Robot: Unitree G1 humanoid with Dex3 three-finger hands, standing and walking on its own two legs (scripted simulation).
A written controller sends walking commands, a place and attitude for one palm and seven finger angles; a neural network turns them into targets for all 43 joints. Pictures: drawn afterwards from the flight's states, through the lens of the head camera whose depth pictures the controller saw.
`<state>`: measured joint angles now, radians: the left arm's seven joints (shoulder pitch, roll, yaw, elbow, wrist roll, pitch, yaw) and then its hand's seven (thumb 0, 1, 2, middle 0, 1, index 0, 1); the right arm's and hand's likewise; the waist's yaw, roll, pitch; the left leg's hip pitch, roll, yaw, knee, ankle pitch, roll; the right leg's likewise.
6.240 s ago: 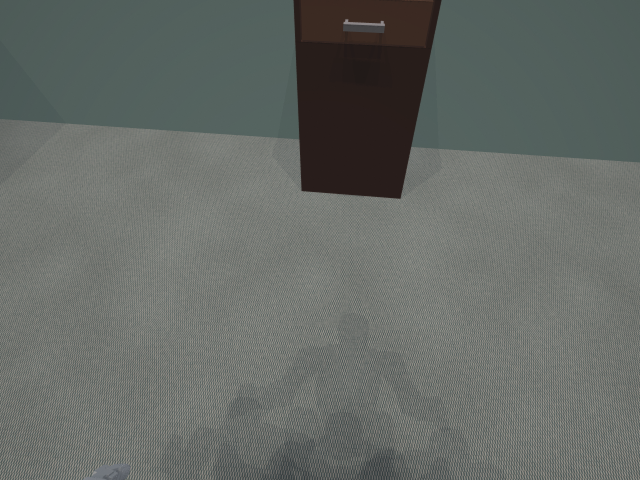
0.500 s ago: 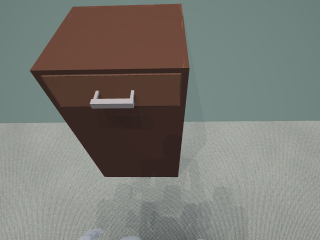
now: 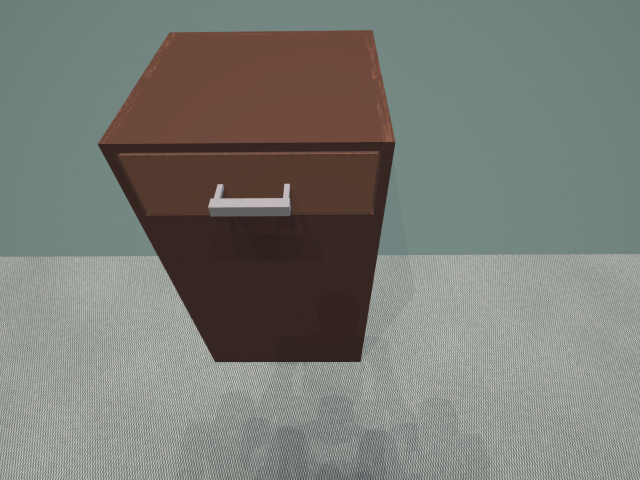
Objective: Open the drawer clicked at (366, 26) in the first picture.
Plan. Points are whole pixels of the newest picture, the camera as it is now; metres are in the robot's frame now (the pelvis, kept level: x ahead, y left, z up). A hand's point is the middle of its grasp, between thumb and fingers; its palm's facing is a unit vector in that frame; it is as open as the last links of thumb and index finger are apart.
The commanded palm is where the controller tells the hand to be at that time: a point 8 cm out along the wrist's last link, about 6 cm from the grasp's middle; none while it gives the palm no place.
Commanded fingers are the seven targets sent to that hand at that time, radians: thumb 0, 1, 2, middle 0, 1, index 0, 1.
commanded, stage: come to a stop and stand still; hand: left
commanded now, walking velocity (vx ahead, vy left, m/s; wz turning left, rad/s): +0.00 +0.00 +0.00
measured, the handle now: (251, 198) +0.55 +0.16 +0.01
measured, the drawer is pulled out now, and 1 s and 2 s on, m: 0.00 0.00 0.00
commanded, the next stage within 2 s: look again from close up in 0.42 s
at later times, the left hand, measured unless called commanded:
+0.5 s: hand out of the picture -0.03 +0.14 -0.17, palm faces +0.03 -0.99 -0.17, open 7.3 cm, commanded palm none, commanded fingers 0.00 0.90 0.90 -0.20 -0.30 -0.20 -0.30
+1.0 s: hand out of the picture +0.00 +0.18 -0.18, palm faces +0.02 -0.98 -0.19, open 7.3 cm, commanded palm none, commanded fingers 0.00 0.90 0.90 -0.20 -0.30 -0.20 -0.30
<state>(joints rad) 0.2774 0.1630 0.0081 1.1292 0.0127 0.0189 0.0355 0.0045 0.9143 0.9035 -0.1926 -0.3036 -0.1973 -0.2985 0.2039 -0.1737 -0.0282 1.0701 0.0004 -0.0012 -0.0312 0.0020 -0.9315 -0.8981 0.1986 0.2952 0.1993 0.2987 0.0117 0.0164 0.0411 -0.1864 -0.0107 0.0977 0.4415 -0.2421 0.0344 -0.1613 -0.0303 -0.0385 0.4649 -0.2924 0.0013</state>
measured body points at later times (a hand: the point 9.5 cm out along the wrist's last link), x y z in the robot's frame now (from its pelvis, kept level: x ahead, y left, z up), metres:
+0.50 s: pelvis -0.02 -0.02 +0.00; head -0.01 -0.02 +0.45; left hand -0.03 +0.19 -0.16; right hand -0.06 -0.22 -0.16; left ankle +0.00 +0.10 -0.74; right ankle -0.03 -0.11 -0.74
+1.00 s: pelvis -0.01 +0.01 +0.00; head +0.00 +0.01 +0.45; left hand +0.00 +0.24 -0.16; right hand +0.00 -0.21 -0.16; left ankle +0.00 +0.10 -0.74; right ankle -0.03 -0.11 -0.74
